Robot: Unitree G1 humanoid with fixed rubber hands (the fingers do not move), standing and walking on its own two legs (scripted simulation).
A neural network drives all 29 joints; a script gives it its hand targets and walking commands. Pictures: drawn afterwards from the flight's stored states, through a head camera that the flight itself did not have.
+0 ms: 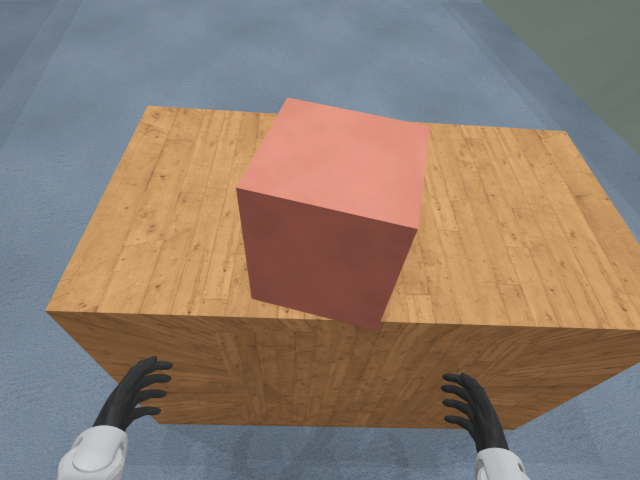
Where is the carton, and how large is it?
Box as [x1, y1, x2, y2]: [236, 97, 429, 330]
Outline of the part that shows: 287,97 236,186 252,298 376,330 417,229 429,126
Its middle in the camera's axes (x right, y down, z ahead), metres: +0.02 -0.04 +0.59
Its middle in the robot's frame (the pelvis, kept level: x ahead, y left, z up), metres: +0.47 -0.02 +0.03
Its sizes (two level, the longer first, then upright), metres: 0.210 0.200 0.250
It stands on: a pedestal, 0.68 m high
